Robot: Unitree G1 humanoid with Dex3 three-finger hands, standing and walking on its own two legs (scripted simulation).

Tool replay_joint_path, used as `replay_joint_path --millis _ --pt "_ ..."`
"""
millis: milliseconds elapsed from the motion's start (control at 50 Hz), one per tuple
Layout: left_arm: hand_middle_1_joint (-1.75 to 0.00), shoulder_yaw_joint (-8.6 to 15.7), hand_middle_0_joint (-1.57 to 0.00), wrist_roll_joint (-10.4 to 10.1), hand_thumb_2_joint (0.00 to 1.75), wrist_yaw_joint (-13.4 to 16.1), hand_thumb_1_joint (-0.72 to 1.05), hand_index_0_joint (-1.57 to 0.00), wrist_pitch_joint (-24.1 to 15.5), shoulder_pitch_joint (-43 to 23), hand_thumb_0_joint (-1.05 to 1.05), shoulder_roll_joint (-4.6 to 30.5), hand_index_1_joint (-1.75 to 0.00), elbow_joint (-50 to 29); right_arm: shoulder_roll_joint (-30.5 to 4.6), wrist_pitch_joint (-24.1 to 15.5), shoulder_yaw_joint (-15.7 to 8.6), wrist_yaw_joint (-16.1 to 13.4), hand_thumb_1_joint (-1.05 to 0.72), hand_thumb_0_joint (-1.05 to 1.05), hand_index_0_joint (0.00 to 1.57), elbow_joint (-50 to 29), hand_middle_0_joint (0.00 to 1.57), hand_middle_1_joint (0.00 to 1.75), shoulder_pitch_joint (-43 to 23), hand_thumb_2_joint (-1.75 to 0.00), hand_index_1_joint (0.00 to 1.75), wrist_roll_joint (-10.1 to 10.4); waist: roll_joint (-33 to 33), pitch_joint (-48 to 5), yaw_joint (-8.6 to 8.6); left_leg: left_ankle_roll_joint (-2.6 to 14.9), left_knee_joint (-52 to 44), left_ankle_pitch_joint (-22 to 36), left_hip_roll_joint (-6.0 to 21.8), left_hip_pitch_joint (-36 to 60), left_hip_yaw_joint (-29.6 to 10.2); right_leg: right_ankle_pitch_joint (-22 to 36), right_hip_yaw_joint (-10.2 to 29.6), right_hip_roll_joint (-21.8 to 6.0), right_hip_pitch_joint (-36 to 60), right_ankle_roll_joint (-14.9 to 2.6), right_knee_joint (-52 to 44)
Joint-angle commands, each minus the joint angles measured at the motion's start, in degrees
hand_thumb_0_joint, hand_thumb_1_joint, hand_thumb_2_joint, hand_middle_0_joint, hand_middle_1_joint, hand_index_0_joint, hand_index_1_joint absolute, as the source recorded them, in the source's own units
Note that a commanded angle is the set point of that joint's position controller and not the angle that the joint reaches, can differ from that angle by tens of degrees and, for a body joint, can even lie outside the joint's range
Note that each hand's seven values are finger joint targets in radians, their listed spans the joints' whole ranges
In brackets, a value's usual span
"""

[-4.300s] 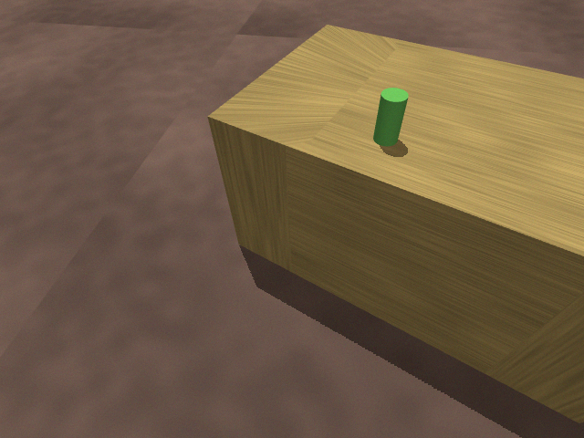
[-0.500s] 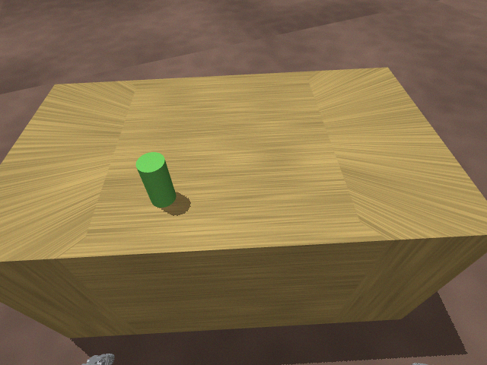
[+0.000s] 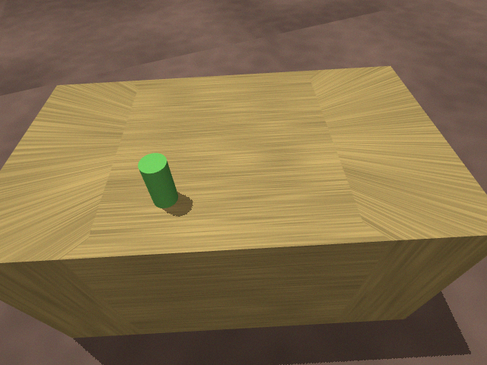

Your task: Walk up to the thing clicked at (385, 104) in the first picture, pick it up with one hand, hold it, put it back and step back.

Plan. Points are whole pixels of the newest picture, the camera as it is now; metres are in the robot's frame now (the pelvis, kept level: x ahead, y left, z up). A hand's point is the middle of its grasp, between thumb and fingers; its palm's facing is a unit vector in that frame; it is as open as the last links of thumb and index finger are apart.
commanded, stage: walk up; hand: left
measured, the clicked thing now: (159, 181) +0.53 +0.23 -0.07
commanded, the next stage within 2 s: stand in 0.04 s
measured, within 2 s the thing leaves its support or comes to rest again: neither
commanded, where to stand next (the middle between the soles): +0.06 +0.01 m, yaw +2 degrees
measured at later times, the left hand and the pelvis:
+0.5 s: hand out of the picture +0.06 +0.25 -0.15, palm faces -0.02 -0.94 -0.35, open 7.4 cm; pelvis -0.01 +0.00 +0.00, yaw +1 degrees
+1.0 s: hand out of the picture +0.06 +0.25 -0.15, palm faces -0.02 -0.94 -0.35, open 7.4 cm; pelvis -0.01 -0.01 +0.00, yaw +1 degrees
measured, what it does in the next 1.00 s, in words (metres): stands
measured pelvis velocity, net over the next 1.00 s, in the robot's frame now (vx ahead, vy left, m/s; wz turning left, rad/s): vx -0.01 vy -0.01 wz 0.02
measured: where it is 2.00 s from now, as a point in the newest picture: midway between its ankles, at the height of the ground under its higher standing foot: outside the picture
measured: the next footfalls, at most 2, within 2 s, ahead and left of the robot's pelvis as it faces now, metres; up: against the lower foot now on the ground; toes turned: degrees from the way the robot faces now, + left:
none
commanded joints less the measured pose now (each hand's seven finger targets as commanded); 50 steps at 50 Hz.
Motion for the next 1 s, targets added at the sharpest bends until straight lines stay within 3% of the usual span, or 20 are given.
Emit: replay_joint_path --millis 0,40,140,220,300,400,440,540,680,820,920,980 --pt "-0.3 2.5 -0.2 0.3 0.9 0.8 0.9 -0.2 -1.2 -4.0 0.0 12.4 -0.3 -3.8 -12.2 -1.1 -2.2 -1.0 -0.9 0.0 0.2 -3.9 0.2 0.3 -2.6 -0.9 0.3 0.0 -0.7 -4.2 -0.2 2.68 -3.0 7.6 5.1 0.3 -3.4 10.9 2.5 -4.8 0.2 -2.33 -2.9" --pt "-0.3 2.4 -0.2 -0.3 0.9 0.9 0.9 -0.2 -1.0 -2.6 0.0 12.6 -0.3 -3.7 -12.6 -1.3 -1.9 -1.3 -0.9 0.0 0.2 -4.1 0.2 0.3 -3.2 -0.9 0.3 0.1 -0.9 -3.8 0.23 2.31 -3.2 12.8 6.3 1.0 -4.4 14.7 2.9 -6.0 0.0 -2.23 -2.9" --pt "-0.3 2.4 -0.2 -0.4 0.9 0.8 0.9 -0.2 -0.9 -2.2 0.0 12.6 -0.3 -3.7 -12.5 -1.6 -1.6 -1.2 -0.9 0.0 0.2 -3.9 0.2 0.3 -2.8 -0.9 0.3 0.2 0.0 -5.6 0.23 1.97 -3.6 13.9 6.2 1.9 -4.3 15.3 2.6 -6.0 1.5 -2.11 -2.9" --pt "-0.3 2.3 -0.2 -0.2 0.9 0.7 0.9 -0.2 -0.7 -2.7 0.0 12.8 -0.3 -3.9 -12.4 -1.5 -1.5 -1.3 -0.9 0.0 0.2 -3.8 0.2 0.3 -3.0 -0.9 0.3 0.1 -0.6 -5.4 -0.01 1.69 -4.1 10.7 6.1 1.5 -4.3 11.7 2.5 -6.0 0.7 -2.16 -3.7" --pt "-0.3 2.1 -0.2 0.0 0.9 0.7 0.9 -0.2 -0.8 -1.9 0.0 12.8 -0.3 -3.9 -12.7 -1.4 -1.5 -1.2 -0.9 0.0 0.2 -3.7 0.2 0.3 -3.3 -0.9 0.3 0.2 0.1 -5.7 0.2 1.94 -4.0 10.2 6.1 1.6 -4.5 12.3 2.6 -6.2 0.9 -2.16 -4.0" --pt "-0.3 2.1 -0.2 0.0 0.9 0.5 0.9 -0.2 -0.7 -1.7 0.0 12.9 -0.3 -3.9 -12.6 -1.2 -1.4 -0.9 -0.9 0.0 0.2 -3.5 0.2 0.3 -3.3 -0.9 0.3 0.1 -0.7 -3.1 0.14 1.86 -5.1 3.7 5.8 0.2 -4.9 5.7 2.7 -5.7 -1.7 -2.04 -5.6" --pt "-0.3 2.2 -0.2 0.0 0.9 0.5 0.9 -0.2 -0.8 -1.8 0.0 13.1 -0.3 -4.1 -12.8 -1.2 -1.5 -0.9 -0.9 0.0 0.2 -3.4 0.2 0.3 -2.8 -0.9 0.3 -0.1 -0.9 -3.5 -0.01 2.09 -5.0 3.2 5.9 0.0 -4.9 5.5 3.0 -5.9 -1.6 -2.19 -5.7" --pt "-0.3 2.1 -0.2 -0.1 0.9 0.5 0.9 -0.2 -0.9 -1.0 0.0 13.0 -0.3 -4.2 -12.9 -1.5 -1.5 -1.0 -0.9 0.0 0.2 -3.4 0.2 0.3 -2.5 -0.9 0.3 -0.1 0.0 -4.4 0.05 1.88 -4.2 6.8 6.0 0.8 -4.8 9.3 3.1 -6.3 -1.0 -2.27 -5.1" --pt "-0.3 2.0 -0.2 -0.2 0.9 0.3 0.9 -0.2 -0.6 -0.1 0.0 12.8 -0.3 -3.9 -12.9 -1.5 -1.3 -0.9 -0.9 0.0 0.2 -3.0 0.2 0.3 -2.0 -0.9 0.3 0.0 0.4 -3.7 0.44 1.82 -5.4 3.5 5.8 -1.2 -5.4 5.6 2.7 -5.9 -0.6 -2.41 -5.0" --pt "-0.3 1.9 -0.2 -0.2 0.9 0.4 0.9 -0.2 -0.9 -0.3 0.0 13.1 -0.3 -4.3 -12.6 -1.6 -1.1 -1.0 -0.9 0.0 0.2 -3.1 0.2 0.3 -1.5 -0.9 0.3 0.0 -1.1 -4.3 0.32 1.88 -4.1 8.6 6.0 0.8 -5.3 9.2 2.7 -6.3 -1.0 -2.53 -4.3" --pt "-0.3 1.9 -0.2 -0.1 0.9 0.5 0.9 -0.2 -0.7 0.1 0.0 13.1 -0.3 -4.3 -12.7 -1.5 -1.2 -1.0 -0.9 0.0 0.2 -3.0 0.2 0.3 -1.5 -0.9 0.3 0.0 -0.4 -4.0 0.47 1.88 -4.5 6.8 5.8 -0.3 -5.1 8.0 2.6 -6.2 -0.9 -2.45 -4.6" --pt "-0.3 2.0 -0.2 0.0 0.9 0.5 0.9 -0.2 -0.8 0.2 0.0 13.1 -0.3 -4.4 -12.7 -1.5 -1.2 -1.1 -0.9 0.0 0.2 -3.3 0.2 0.3 -1.4 -0.9 0.3 0.1 -0.9 -5.0 0.43 2.09 -3.9 9.2 6.2 0.6 -5.1 10.4 2.5 -6.4 0.0 -2.58 -4.0"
